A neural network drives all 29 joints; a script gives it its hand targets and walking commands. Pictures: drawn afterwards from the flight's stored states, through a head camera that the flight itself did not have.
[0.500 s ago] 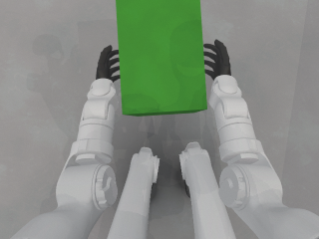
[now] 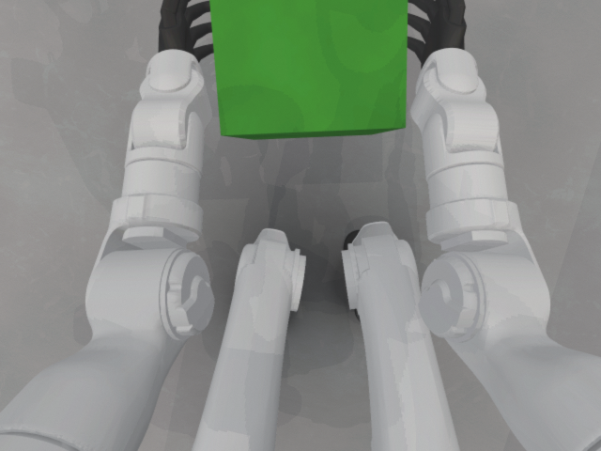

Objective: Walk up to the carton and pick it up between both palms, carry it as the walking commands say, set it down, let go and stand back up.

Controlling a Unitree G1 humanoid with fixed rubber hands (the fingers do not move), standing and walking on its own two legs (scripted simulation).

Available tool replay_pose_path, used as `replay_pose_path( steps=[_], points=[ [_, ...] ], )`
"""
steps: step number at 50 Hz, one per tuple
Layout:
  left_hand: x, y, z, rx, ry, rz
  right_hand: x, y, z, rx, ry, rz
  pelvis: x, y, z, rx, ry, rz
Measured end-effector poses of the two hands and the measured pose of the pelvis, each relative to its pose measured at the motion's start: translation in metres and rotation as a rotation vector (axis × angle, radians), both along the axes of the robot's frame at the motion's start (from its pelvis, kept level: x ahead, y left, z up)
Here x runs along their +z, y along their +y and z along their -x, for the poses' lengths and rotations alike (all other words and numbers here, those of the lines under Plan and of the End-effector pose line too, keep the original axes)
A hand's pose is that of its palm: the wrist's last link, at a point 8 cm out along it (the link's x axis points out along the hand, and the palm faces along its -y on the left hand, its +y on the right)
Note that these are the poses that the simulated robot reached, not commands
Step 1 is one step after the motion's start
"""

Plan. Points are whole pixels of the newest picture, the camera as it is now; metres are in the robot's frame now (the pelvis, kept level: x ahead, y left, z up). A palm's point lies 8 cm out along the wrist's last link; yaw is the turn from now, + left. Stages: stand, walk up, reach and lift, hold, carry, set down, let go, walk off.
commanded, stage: set down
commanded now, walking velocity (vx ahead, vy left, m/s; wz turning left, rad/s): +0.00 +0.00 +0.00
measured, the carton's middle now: (308, 23) +0.57 +0.01 -0.18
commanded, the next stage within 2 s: none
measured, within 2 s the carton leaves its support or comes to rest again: rests again in 1.68 s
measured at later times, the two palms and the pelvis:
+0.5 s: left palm (205, 52) +0.55 +0.14 -0.20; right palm (420, 48) +0.55 -0.14 -0.20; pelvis -0.01 -0.01 -0.04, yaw +1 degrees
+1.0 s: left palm (218, 63) +0.56 +0.14 -0.28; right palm (404, 49) +0.57 -0.14 -0.27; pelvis +0.01 +0.01 -0.10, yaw +1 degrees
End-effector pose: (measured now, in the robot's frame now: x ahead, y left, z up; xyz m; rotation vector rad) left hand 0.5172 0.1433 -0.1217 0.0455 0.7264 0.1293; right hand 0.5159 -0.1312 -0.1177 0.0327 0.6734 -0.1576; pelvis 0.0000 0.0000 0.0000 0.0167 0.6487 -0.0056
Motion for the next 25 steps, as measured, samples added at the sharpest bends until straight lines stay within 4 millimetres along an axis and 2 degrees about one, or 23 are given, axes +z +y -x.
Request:
replay_pose_path(
  steps=[6, 12, 14, 19, 25],
  points=[
    [-0.036, 0.000, -0.011, 0.002, -0.039, 0.007, -0.038, 0.000, -0.009, -0.006, -0.039, -0.006, -0.008, 0.000, 0.015, 0.008, -0.147, 0.008],
    [-0.074, -0.005, -0.014, -0.011, 0.008, 0.012, -0.075, -0.005, -0.009, -0.022, 0.009, -0.012, -0.031, 0.000, 0.013, 0.012, -0.105, 0.018],
    [-0.078, -0.008, -0.015, -0.026, 0.014, 0.005, -0.076, -0.008, -0.012, -0.014, 0.014, 0.001, -0.036, 0.000, 0.012, 0.012, -0.108, 0.020],
    [-0.070, -0.011, -0.025, -0.028, -0.012, -0.003, -0.065, -0.011, -0.024, -0.015, -0.011, -0.001, -0.042, -0.001, 0.011, 0.012, -0.129, 0.014],
    [-0.081, -0.006, -0.029, -0.026, 0.033, -0.031, -0.082, -0.006, -0.030, 0.012, 0.035, 0.006, -0.044, -0.005, 0.011, 0.011, -0.114, -0.004]
  ],
)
